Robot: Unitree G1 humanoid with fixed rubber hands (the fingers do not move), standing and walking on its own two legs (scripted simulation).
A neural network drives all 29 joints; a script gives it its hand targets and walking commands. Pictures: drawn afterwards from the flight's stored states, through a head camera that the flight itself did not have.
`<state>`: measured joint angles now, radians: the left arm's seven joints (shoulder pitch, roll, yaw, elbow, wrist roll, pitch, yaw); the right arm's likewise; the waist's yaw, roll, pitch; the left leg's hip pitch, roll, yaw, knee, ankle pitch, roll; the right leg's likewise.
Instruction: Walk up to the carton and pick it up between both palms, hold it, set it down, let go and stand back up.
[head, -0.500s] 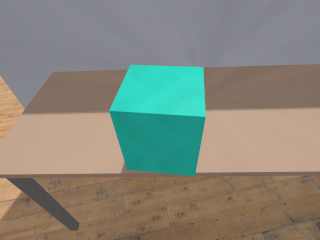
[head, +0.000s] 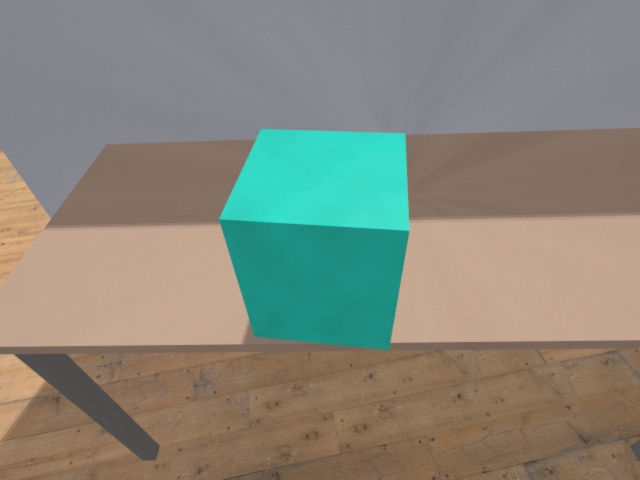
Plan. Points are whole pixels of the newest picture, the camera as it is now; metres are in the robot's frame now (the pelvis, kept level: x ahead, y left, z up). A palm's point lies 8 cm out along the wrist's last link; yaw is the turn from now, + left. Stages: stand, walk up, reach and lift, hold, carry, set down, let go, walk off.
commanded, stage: stand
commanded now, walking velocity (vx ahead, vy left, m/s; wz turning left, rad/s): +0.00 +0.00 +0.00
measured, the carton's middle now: (325, 240) +0.45 +0.01 +0.06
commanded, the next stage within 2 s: none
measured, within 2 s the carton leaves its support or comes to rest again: neither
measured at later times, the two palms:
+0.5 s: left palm out of the picture +0.09 +0.30 -0.09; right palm out of the picture +0.08 -0.29 -0.11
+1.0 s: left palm out of the picture +0.08 +0.30 -0.09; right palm out of the picture +0.08 -0.29 -0.11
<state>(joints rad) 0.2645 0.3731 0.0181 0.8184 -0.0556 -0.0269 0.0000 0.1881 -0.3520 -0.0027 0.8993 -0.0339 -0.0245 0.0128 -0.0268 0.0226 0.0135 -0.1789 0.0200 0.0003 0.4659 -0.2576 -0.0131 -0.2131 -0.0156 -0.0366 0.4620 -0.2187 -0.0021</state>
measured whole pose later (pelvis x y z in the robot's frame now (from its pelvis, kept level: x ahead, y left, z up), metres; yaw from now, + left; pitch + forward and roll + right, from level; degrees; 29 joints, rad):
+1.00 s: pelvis +0.00 +0.00 +0.00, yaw +0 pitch -1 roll +0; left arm 0.25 0.37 0.01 0.88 -0.06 -0.03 0.00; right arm 0.19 -0.35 0.00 0.93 -0.03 -0.02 0.01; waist -0.03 0.02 0.01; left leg -0.18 0.02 0.00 0.44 -0.24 -0.01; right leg -0.21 -0.02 -0.04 0.44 -0.20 0.00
